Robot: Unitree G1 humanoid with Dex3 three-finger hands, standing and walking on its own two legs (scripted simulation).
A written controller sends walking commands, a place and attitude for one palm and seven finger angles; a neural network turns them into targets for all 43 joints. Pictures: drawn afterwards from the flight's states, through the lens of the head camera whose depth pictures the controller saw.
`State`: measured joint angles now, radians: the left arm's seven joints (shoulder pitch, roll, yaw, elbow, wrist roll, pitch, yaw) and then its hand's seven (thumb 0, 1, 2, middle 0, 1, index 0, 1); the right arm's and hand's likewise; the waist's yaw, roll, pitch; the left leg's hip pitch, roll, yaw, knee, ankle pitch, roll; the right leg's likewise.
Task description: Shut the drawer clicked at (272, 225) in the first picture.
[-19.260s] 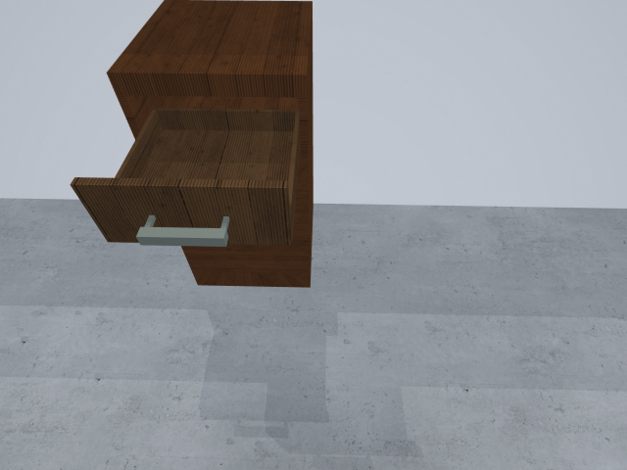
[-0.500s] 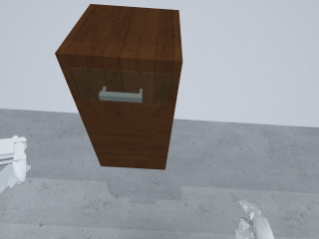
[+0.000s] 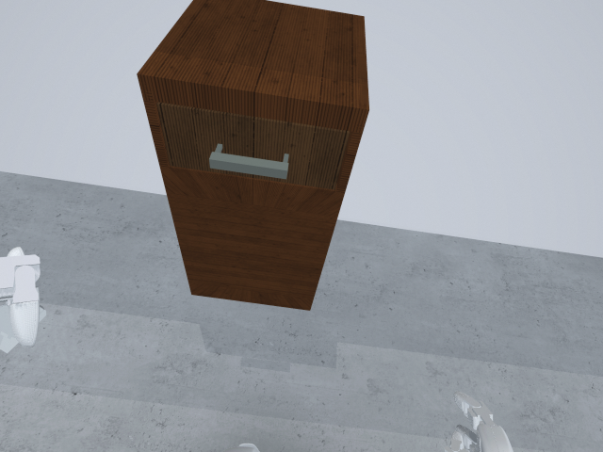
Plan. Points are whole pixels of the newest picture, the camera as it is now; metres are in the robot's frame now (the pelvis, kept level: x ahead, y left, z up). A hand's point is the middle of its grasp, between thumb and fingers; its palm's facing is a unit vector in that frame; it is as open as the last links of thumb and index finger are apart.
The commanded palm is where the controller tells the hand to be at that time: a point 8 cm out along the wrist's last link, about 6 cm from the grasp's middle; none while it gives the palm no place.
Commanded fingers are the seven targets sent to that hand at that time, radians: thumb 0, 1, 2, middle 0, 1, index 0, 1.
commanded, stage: step back with the hand held close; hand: left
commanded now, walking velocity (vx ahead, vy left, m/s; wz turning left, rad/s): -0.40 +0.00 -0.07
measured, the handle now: (251, 159) +0.67 +0.12 -0.05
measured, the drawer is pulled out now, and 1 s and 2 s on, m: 0.00 0.00 0.00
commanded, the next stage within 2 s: stop stepping back and stand still in 0.28 s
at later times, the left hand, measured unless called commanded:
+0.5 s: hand out of the picture +0.09 +0.19 +0.19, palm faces +0.24 -0.86 -0.46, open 3.3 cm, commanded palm +0.06 +0.23 +0.19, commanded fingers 0.00 0.90 0.90 -1.40 -1.60 -1.40 -1.60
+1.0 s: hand out of the picture +0.03 +0.23 +0.17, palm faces +0.39 -0.85 -0.36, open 3.3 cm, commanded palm -0.02 +0.27 +0.19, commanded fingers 0.00 0.90 0.90 -1.40 -1.60 -1.40 -1.60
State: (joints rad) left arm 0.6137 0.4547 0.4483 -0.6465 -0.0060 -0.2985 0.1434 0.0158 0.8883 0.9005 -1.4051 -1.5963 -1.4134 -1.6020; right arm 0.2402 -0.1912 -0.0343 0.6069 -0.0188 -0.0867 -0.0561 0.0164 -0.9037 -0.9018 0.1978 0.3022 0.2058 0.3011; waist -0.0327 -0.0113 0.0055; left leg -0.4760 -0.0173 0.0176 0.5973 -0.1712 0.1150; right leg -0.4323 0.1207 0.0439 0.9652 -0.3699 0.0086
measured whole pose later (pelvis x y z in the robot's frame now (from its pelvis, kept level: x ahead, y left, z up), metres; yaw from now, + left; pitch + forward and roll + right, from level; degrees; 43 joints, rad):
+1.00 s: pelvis -0.17 -0.01 +0.00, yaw -3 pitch -1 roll -1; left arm 0.57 0.33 0.35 -0.53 -0.03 -0.22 0.16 0.01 0.89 0.90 -1.41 -1.60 -1.41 -1.60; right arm 0.30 -0.23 -0.02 0.67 0.00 -0.11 -0.09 0.02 -0.90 -0.90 0.20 0.30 0.21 0.30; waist 0.01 -0.02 -0.04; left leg -0.31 0.04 0.05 0.57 -0.26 0.03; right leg -0.22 -0.02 -0.07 0.59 -0.36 -0.01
